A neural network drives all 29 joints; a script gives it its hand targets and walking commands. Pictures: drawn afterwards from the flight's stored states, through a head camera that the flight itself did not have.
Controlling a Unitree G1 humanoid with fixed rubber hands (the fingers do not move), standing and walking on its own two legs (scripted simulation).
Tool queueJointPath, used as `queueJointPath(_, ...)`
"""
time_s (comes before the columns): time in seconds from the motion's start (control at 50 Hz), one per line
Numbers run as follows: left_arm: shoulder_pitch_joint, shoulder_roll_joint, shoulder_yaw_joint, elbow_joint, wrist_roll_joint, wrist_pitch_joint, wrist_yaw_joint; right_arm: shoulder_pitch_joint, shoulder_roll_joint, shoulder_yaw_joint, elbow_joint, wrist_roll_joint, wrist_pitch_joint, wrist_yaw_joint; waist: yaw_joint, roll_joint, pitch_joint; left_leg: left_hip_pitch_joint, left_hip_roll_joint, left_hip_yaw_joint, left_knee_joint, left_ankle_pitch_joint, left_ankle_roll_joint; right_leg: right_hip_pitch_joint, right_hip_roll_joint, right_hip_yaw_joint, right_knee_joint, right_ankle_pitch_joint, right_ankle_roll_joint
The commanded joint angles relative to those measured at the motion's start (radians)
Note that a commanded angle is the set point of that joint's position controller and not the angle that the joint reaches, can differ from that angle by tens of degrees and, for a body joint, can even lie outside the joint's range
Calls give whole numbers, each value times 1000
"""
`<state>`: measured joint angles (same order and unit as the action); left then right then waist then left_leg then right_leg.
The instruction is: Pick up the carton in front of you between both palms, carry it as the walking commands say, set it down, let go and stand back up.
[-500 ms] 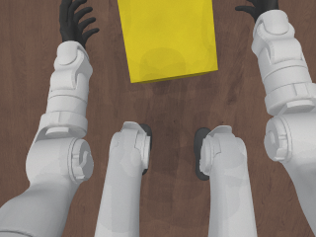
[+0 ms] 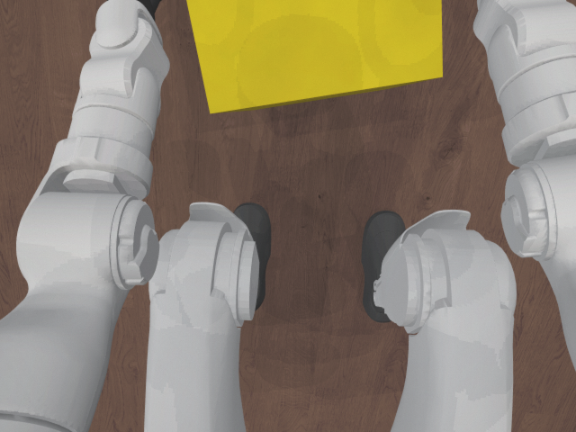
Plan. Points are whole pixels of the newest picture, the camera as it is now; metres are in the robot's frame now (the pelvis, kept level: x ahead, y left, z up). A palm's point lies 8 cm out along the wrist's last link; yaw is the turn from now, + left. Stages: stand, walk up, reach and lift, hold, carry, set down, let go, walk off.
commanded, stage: reach and lift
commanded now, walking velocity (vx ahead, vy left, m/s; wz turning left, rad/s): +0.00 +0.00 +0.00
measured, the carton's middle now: (309, 8) +0.53 +0.01 -0.24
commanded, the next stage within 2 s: none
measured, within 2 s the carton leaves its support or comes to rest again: leaves its support in 0.66 s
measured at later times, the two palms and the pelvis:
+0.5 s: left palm out of the picture +0.52 +0.17 -0.17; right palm out of the picture +0.56 -0.14 -0.17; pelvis -0.01 +0.00 +0.00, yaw +0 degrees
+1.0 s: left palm out of the picture +0.50 +0.16 -0.02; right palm out of the picture +0.52 -0.14 -0.02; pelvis +0.00 +0.00 +0.05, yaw -2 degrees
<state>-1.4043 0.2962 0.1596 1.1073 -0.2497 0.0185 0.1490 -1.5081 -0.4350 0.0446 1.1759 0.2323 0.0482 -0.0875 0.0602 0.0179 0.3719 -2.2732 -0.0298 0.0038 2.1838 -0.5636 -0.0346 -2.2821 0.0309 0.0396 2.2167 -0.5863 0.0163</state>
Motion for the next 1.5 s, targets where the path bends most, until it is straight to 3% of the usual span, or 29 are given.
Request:
queueJointPath(0.0, -163, 112, 2, -76, -3, -19, 4, -254, -83, -8, -103, 6, -21, -5, 51, -121, -1365, 615, -10, 58, -141, 444, -20, 696, -5, -39, -142, 417, 13)
queueJointPath(0.12, -156, 87, 9, -62, 19, -23, -3, -198, -46, -35, -51, -17, -22, 4, 36, -93, -1199, 536, -10, 47, -155, 375, -22, 547, -1, -36, -168, 334, 8)
queueJointPath(0.24, -248, 37, -26, -103, -4, -23, -5, -272, -13, -9, -73, -11, -29, -4, 19, -86, -1206, 544, -12, 50, -173, 325, -19, 567, 0, -37, -187, 290, 1)
queueJointPath(0.34, -303, -50, -26, -79, 20, -19, -4, -334, 88, 5, -75, -36, -23, -7, 29, -100, -1188, 561, -28, 53, -186, 292, -14, 591, 16, -38, -199, 256, 3)
queueJointPath(0.38, -402, -278, -92, -102, 18, -14, -45, -418, 328, 71, -81, -33, -17, 32, 20, -104, -1172, 558, -44, 56, -178, 293, -11, 580, 34, -40, -199, 260, -2)
queueJointPath(0.44, -585, -675, -153, -143, 71, 25, -156, -529, 759, 95, -80, -75, 14, 139, 14, -109, -1119, 525, -76, 61, -154, 265, -7, 541, 65, -47, -188, 247, -6)
queueJointPath(0.5, -622, -861, -136, -190, 119, 80, -251, -491, 970, 39, -111, -134, 54, 222, 5, -93, -1072, 480, -93, 74, -136, 249, 0, 501, 83, -61, -176, 245, -18)
queueJointPath(0.54, -610, -943, -141, -227, 118, 103, -284, -476, 1040, 26, -149, -139, 70, 250, 1, -79, -1098, 493, -101, 81, -128, 282, 3, 493, 88, -72, -165, 274, -27)
queueJointPath(0.62, -592, -1068, -198, -326, 68, 126, -304, -492, 1158, 87, -291, -92, 84, 260, 6, -88, -1327, 579, -107, 87, -111, 431, 6, 589, 95, -84, -146, 416, -30)
queueJointPath(0.7, -578, -1162, -276, -470, 23, 164, -294, -533, 1266, 186, -507, -37, 110, 237, 11, -127, -1725, 686, -115, 100, -118, 586, 3, 821, 106, -95, -149, 603, -10)
queueJointPath(0.74, -573, -1191, -321, -539, 20, 189, -287, -515, 1315, 219, -589, -37, 135, 216, 8, -133, -1874, 703, -122, 112, -138, 595, -4, 914, 116, -103, -167, 642, 2)
queueJointPath(0.82, -529, -1212, -350, -609, 67, 235, -279, -410, 1368, 210, -593, -94, 192, 201, 13, -112, -1845, 719, -136, 114, -221, 468, -11, 862, 134, -116, -255, 485, 5)
queueJointPath(0.9, -425, -1242, -238, -456, 189, 289, -300, -286, 1403, 72, -406, -202, 248, 229, 12, -84, -1491, 587, -132, 111, -331, 227, -10, 648, 136, -117, -372, 224, -5)
queueJointPath(0.96, -389, -1253, -140, -362, 276, 310, -317, -259, 1394, -40, -311, -285, 267, 253, 7, -68, -1357, 565, -133, 106, -405, 141, -1, 588, 140, -116, -444, 131, -11)
queueJointPath(1.04, -405, -1263, -97, -345, 314, 312, -326, -274, 1391, -105, -292, -328, 266, 265, -1, -53, -1390, 625, -137, 101, -476, 141, 3, 624, 148, -119, -509, 131, -12)
queueJointPath(1.12, -405, -1287, -117, -364, 311, 315, -332, -272, 1406, -101, -317, -331, 268, 270, -9, -41, -1469, 706, -138, 96, -533, 156, 0, 696, 149, -122, -563, 146, -10)
queueJointPath(1.32, -287, -1396, -260, -449, 250, 353, -350, -185, 1515, 52, -462, -267, 307, 289, -17, -43, -1629, 924, -142, 84, -652, 245, -12, 922, 150, -117, -684, 236, 3)
queueJointPath(1.48, -130, -1426, -321, -469, 237, 352, -353, -31, 1569, 127, -502, -239, 308, 285, -16, -50, -1543, 1045, -143, 60, -769, 290, -10, 1066, 151, -87, -804, 287, 11)
